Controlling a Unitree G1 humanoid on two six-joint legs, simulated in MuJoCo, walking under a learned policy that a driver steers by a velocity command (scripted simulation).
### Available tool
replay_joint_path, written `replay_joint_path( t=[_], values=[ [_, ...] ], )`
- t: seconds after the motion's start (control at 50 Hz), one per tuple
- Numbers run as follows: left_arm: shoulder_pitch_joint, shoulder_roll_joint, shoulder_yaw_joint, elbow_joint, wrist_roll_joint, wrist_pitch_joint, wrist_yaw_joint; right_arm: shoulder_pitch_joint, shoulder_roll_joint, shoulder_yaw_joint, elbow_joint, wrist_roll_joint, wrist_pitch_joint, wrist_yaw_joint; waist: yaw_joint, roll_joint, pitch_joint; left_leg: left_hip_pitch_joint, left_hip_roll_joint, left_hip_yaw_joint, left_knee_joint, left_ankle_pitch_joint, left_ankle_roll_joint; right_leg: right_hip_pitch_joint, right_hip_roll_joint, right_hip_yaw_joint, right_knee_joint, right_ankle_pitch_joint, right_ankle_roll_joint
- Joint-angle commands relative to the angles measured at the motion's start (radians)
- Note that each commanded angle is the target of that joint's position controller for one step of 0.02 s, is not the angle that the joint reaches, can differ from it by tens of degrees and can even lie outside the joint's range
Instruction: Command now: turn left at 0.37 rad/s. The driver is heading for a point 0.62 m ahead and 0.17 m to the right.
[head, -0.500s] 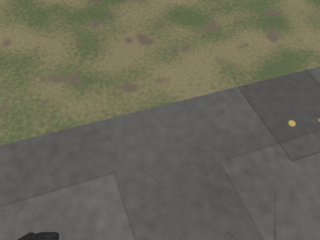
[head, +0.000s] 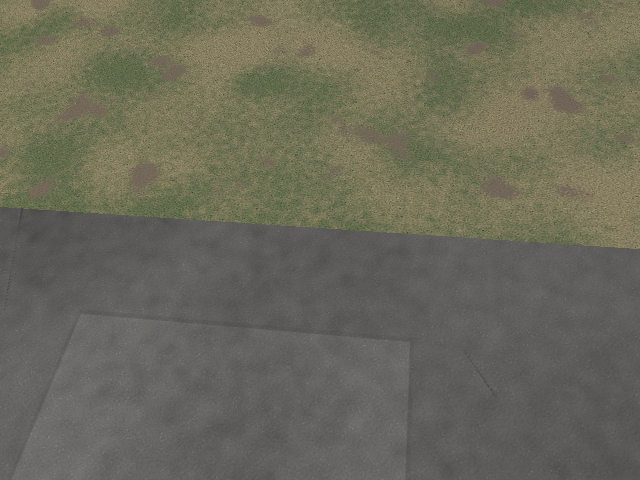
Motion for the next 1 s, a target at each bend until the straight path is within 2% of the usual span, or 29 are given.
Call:
replay_joint_path(
  t=[0.02,0.1,0.14,0.16,0.18,0.2,0.22,0.24,0.28,0.32,0.36,0.42,0.48,0.54,0.58,0.6,0.62,0.64,0.66,0.68,0.7,0.72,0.74,0.76,0.8,0.86,0.94,0.96,1.0],
  values=[
    [-0.035,0.181,0.042,-0.060,-0.007,-0.005,-0.002,-0.044,-0.020,0.013,-0.088,-0.007,-0.019,0.004,0.001,-0.213,-0.135,0.031,0.021,0.048,-0.176,-0.037,-0.004,0.165,-0.227,0.174,-0.082,0.370,-0.216],
    [-0.018,0.192,0.039,-0.039,-0.029,0.005,-0.012,0.001,-0.027,0.013,-0.061,-0.002,-0.017,0.013,-0.011,-0.238,-0.140,0.207,0.001,0.109,-0.483,0.080,0.029,0.135,-0.234,0.164,-0.030,0.389,-0.201],
    [0.029,0.159,0.024,-0.011,-0.043,0.002,-0.013,0.046,-0.031,0.013,-0.036,-0.009,-0.018,0.017,-0.032,-0.196,-0.133,0.389,0.001,0.099,-0.744,0.300,0.085,0.049,-0.196,0.128,0.023,0.305,-0.118],
    [0.065,0.115,0.008,-0.008,-0.014,-0.008,-0.019,0.064,-0.082,0.007,-0.047,-0.017,-0.018,0.010,-0.009,-0.054,-0.179,0.533,0.141,-0.071,-0.735,0.501,0.127,-0.055,-0.134,0.066,0.135,0.111,-0.028],
    [0.087,0.034,-0.021,-0.023,0.016,-0.023,-0.029,-0.011,-0.094,0.017,-0.052,-0.046,-0.017,0.007,0.052,0.177,-0.166,0.482,0.301,-0.199,-0.697,0.626,0.239,-0.146,-0.058,-0.004,0.131,-0.198,0.047],
    [0.036,0.077,-0.018,-0.016,0.011,-0.021,-0.027,-0.039,0.006,0.039,-0.056,-0.059,-0.030,0.012,0.003,0.131,-0.162,0.378,0.293,-0.162,-0.717,0.494,0.291,-0.053,-0.083,0.030,0.124,-0.232,0.076],
    [0.012,0.107,-0.010,-0.016,-0.004,-0.018,-0.029,-0.067,0.015,0.043,-0.048,-0.060,-0.041,0.016,0.011,0.110,-0.121,0.365,0.229,-0.099,-0.707,0.400,0.251,-0.036,-0.074,0.021,0.091,-0.111,0.077],
    [-0.021,0.134,-0.003,-0.017,-0.011,-0.012,-0.025,-0.049,-0.034,0.023,-0.038,-0.054,-0.046,0.012,-0.013,0.115,-0.102,0.391,0.188,-0.063,-0.698,0.341,0.215,-0.071,-0.052,0.008,0.108,-0.030,0.078],
    [-0.024,0.185,0.014,-0.034,-0.024,0.004,-0.019,-0.004,-0.100,0.000,-0.022,-0.039,-0.047,-0.003,-0.034,0.165,-0.049,0.388,0.241,-0.082,-0.703,0.436,0.232,-0.151,-0.039,0.004,0.201,-0.059,0.074],
    [-0.012,0.177,0.023,-0.041,-0.041,0.015,-0.024,0.046,-0.093,-0.005,-0.025,-0.041,-0.041,-0.020,-0.070,0.181,-0.048,0.430,0.351,-0.140,-0.706,0.616,0.320,-0.273,-0.032,0.004,0.478,-0.350,0.074],
    [0.014,0.155,0.034,-0.038,-0.048,0.036,-0.024,0.025,-0.063,0.000,-0.031,-0.040,-0.046,-0.029,-0.053,0.106,-0.049,0.445,0.407,-0.122,-0.715,0.720,0.364,-0.364,-0.064,0.055,0.706,-0.414,0.095],
    [0.023,0.120,0.029,-0.046,-0.043,0.060,-0.023,-0.069,-0.047,-0.005,-0.042,-0.032,-0.048,-0.028,-0.024,0.066,-0.042,0.424,0.349,0.017,-0.730,0.650,0.325,-0.352,-0.092,0.023,0.648,-0.282,0.122],
    [-0.011,0.095,0.018,-0.091,-0.043,0.061,-0.048,-0.085,-0.064,-0.018,-0.043,-0.029,-0.041,-0.023,-0.039,0.078,-0.082,0.426,0.331,0.123,-0.702,0.659,0.300,-0.247,-0.094,-0.033,0.466,-0.200,0.108],
    [0.002,0.125,0.030,-0.124,-0.046,0.068,-0.069,-0.059,-0.103,-0.035,-0.029,-0.008,-0.043,-0.010,-0.038,0.099,-0.116,0.450,0.365,0.160,-0.648,0.677,0.271,-0.163,-0.067,-0.087,0.328,-0.168,0.066],
    [0.063,0.139,0.046,-0.120,-0.046,0.077,-0.070,-0.073,-0.099,-0.037,-0.020,0.013,-0.048,0.001,0.006,0.084,-0.127,0.401,0.354,0.220,-0.541,0.607,0.206,-0.036,-0.028,-0.121,0.169,-0.055,0.020],
    [0.129,0.179,0.068,-0.103,-0.039,0.075,-0.054,-0.025,-0.070,-0.032,0.003,0.013,-0.052,0.010,0.029,0.004,-0.144,0.318,0.293,0.274,-0.394,0.519,0.146,0.102,0.001,-0.080,0.069,0.069,-0.025],
    [0.192,0.319,0.110,-0.116,-0.037,0.066,-0.030,-0.034,-0.031,-0.021,-0.022,-0.019,-0.056,0.013,0.045,-0.257,-0.136,0.031,0.170,0.333,-0.077,0.121,0.048,0.294,-0.186,0.250,-0.020,0.507,-0.132],
    [0.170,0.393,0.111,-0.147,0.007,0.036,-0.037,-0.140,0.003,-0.002,-0.104,-0.043,-0.063,0.003,0.040,-0.401,-0.213,-0.204,-0.001,0.149,0.166,-0.291,0.003,0.317,-0.384,0.656,-0.071,0.564,-0.365],
    [0.154,0.325,0.092,-0.153,0.007,0.007,-0.050,-0.169,-0.052,-0.016,-0.090,-0.034,-0.063,-0.001,0.072,-0.210,-0.238,-0.237,0.030,0.025,0.246,-0.273,0.016,0.326,-0.383,0.583,-0.098,0.456,-0.370],
    [0.128,0.295,0.079,-0.143,-0.005,-0.008,-0.044,-0.179,-0.053,-0.015,-0.089,-0.018,-0.068,-0.004,0.044,-0.176,-0.178,-0.243,0.037,0.005,0.235,-0.183,0.042,0.275,-0.330,0.502,-0.098,0.370,-0.316],
    [0.075,0.273,0.074,-0.145,-0.027,-0.009,-0.035,-0.153,-0.060,-0.020,-0.067,-0.023,-0.070,-0.013,0.007,-0.100,-0.135,-0.244,0.058,-0.004,0.176,-0.084,0.050,0.236,-0.270,0.434,-0.092,0.298,-0.256],
    [0.018,0.247,0.063,-0.156,-0.043,0.000,-0.023,-0.139,-0.081,-0.028,-0.061,-0.033,-0.069,-0.021,-0.019,-0.107,-0.115,-0.224,0.066,-0.009,0.116,-0.010,0.048,0.195,-0.236,0.393,-0.087,0.295,-0.220],
    [0.032,0.232,0.056,-0.157,-0.049,0.004,-0.014,-0.098,-0.081,-0.030,-0.044,-0.033,-0.073,-0.010,-0.031,-0.117,-0.159,-0.161,0.057,-0.002,0.089,0.060,0.048,0.168,-0.196,0.379,-0.118,0.089,-0.208],
    [0.047,0.223,0.052,-0.160,-0.048,0.002,-0.011,-0.081,-0.072,-0.028,-0.033,-0.026,-0.080,0.004,-0.026,-0.123,-0.167,-0.152,0.046,0.002,0.045,0.121,0.047,0.165,-0.176,0.404,-0.162,-0.180,-0.208],
    [0.071,0.235,0.050,-0.162,-0.044,-0.009,-0.010,-0.108,-0.062,-0.024,-0.035,-0.012,-0.098,0.021,-0.012,-0.155,-0.119,-0.172,0.023,0.004,-0.074,0.165,0.039,0.150,-0.176,0.475,-0.229,-0.411,-0.217],
    [0.106,0.223,0.039,-0.138,-0.032,-0.027,-0.002,-0.130,-0.047,-0.014,-0.021,-0.011,-0.126,0.029,0.009,-0.182,-0.081,-0.165,0.025,0.021,-0.245,0.248,0.022,0.163,-0.172,0.432,-0.228,-0.334,-0.201],
    [0.149,0.216,0.028,-0.113,-0.031,-0.043,-0.009,-0.162,-0.026,0.002,-0.022,-0.007,-0.156,0.039,0.043,-0.213,-0.044,-0.080,0.028,0.050,-0.384,0.300,0.010,0.106,-0.164,0.402,-0.219,-0.286,-0.196],
    [0.188,0.246,0.036,-0.089,0.025,-0.027,-0.049,-0.117,-0.012,0.019,0.014,-0.099,-0.099,0.060,0.056,-0.241,-0.044,-0.069,0.023,0.114,-0.375,0.267,0.005,0.094,-0.111,0.389,-0.240,-0.343,-0.176],
    [0.185,0.222,0.029,-0.091,0.017,-0.023,-0.076,-0.156,-0.029,0.018,-0.010,-0.073,-0.075,0.070,0.064,-0.226,0.008,-0.053,0.034,0.124,-0.415,0.253,0.012,0.055,-0.121,0.410,-0.240,-0.346,-0.179]
  ],
)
